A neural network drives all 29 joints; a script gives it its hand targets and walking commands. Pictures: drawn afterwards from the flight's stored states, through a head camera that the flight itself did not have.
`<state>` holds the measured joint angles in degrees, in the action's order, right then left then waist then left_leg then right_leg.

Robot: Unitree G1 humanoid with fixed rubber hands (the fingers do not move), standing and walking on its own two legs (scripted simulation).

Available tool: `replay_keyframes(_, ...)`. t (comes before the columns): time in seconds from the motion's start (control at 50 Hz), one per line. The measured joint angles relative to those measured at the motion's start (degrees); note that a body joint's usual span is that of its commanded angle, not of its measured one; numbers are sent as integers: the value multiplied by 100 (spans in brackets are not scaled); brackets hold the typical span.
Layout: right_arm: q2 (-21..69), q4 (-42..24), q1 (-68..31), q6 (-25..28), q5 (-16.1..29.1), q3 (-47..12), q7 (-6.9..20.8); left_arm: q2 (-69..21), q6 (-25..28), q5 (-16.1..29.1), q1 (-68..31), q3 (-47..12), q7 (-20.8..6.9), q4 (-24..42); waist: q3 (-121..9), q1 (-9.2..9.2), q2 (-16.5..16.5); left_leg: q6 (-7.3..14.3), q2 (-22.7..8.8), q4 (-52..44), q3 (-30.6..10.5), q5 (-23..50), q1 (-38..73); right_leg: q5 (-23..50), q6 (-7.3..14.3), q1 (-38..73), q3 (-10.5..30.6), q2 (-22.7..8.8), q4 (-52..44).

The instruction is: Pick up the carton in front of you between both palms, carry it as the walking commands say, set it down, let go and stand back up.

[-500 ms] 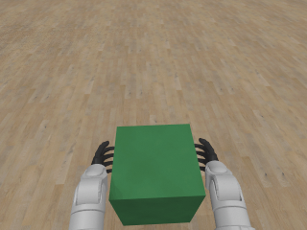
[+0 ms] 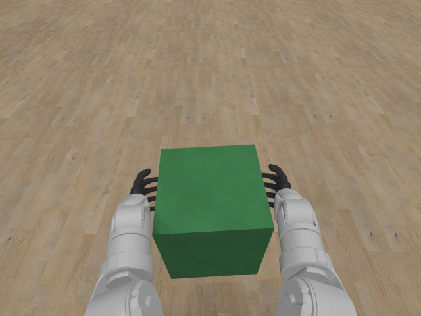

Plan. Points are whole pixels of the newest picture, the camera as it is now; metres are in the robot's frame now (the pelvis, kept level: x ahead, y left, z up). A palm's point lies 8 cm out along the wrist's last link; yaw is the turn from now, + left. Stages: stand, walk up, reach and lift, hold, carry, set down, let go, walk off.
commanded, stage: set down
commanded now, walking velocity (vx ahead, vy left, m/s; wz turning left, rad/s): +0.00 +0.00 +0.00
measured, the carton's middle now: (211, 214) +0.34 +0.00 -0.05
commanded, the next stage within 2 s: none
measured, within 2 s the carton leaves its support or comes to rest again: rests again in 2.00 s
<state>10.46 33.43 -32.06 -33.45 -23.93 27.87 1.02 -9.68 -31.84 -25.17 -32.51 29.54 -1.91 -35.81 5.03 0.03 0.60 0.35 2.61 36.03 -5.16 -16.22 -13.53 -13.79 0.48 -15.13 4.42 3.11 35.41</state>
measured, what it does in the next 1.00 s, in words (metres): lowers itself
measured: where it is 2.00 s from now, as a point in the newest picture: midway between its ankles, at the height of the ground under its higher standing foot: outside the picture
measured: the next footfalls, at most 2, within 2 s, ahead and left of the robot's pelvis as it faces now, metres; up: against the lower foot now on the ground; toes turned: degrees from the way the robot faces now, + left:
none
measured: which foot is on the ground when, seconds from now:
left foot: down 0.00-1.00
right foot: down 0.00-1.00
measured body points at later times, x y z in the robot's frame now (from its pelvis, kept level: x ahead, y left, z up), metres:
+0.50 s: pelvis +0.00 +0.01 -0.10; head +0.22 +0.01 +0.29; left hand +0.41 +0.16 -0.18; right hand +0.41 -0.14 -0.19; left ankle +0.05 +0.13 -0.72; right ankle +0.07 -0.11 -0.72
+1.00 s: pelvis -0.03 +0.01 -0.23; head +0.26 +0.01 +0.12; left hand +0.46 +0.16 -0.34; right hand +0.46 -0.14 -0.34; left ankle +0.05 +0.13 -0.72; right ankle +0.06 -0.11 -0.72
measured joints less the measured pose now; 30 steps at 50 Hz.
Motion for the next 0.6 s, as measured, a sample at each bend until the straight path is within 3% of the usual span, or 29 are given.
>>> replay_keyframes(0.14,56,273,-401,914,-239,291,16,75,824,-154,-350,276,-76,-160,77,61,4,-101,38,638,-54,-84,-1589,-87,-11,-1551,-49,32,582)
replay_keyframes(0.22,24,115,-379,1649,-21,86,-74,189,1516,188,-356,9,3,-33,119,35,-8,-110,93,1079,-58,-121,-2824,-131,-39,-2779,-59,25,1021)
replay_keyframes(0.3,-139,-97,-274,2161,508,-305,-238,333,2005,742,-326,-416,171,123,-68,19,3,-121,146,1669,-44,-250,-4163,-251,-88,-4110,-45,43,1592)
replay_keyframes(0.44,-448,-412,-180,2319,1362,-788,-417,507,2182,1594,-306,-991,482,357,-976,10,11,-119,266,2761,-22,-639,-6021,-647,-193,-5970,58,115,2686)
replay_keyframes(0.6,-499,84,-772,2088,1165,-391,-336,502,1906,1393,-857,-600,487,-47,-1560,4,-7,-107,335,3626,39,-993,-7007,-997,-241,-6970,105,176,3563)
